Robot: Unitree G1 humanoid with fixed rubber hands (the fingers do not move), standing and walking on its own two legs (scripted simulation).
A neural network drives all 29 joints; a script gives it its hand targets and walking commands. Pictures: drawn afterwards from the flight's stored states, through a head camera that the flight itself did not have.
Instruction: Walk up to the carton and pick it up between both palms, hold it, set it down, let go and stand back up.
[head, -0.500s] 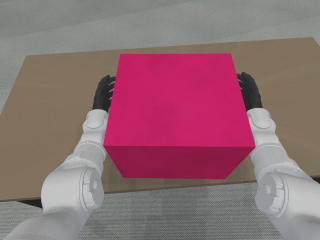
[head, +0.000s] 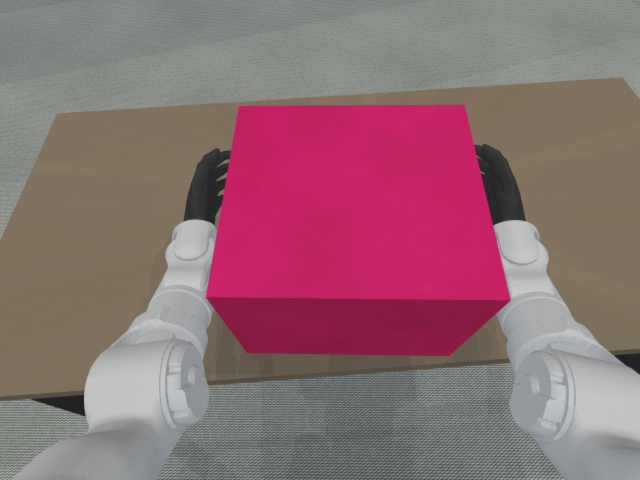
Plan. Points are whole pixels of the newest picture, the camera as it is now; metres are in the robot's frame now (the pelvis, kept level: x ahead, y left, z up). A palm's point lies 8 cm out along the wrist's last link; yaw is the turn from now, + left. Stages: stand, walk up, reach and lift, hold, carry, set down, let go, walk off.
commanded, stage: reach and lift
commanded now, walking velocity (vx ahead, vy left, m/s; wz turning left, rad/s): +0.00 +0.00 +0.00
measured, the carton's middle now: (348, 236) +0.42 +0.01 +0.03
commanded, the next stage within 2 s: none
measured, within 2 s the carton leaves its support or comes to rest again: leaves its support in 0.72 s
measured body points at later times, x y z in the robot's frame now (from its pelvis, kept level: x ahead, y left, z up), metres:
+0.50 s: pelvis -0.02 +0.00 +0.00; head +0.06 +0.01 +0.44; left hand +0.42 +0.20 +0.05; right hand +0.43 -0.17 +0.06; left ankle -0.01 +0.13 -0.74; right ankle -0.02 -0.12 -0.74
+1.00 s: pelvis -0.02 +0.00 +0.00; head -0.01 +0.00 +0.45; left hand +0.39 +0.21 +0.09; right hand +0.40 -0.17 +0.10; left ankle -0.01 +0.13 -0.74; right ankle -0.02 -0.12 -0.74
